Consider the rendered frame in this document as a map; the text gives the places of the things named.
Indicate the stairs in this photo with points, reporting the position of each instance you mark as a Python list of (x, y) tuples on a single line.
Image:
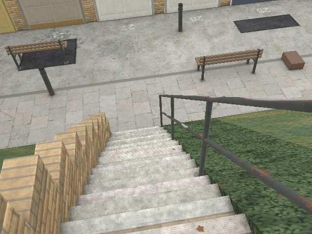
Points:
[(144, 183)]

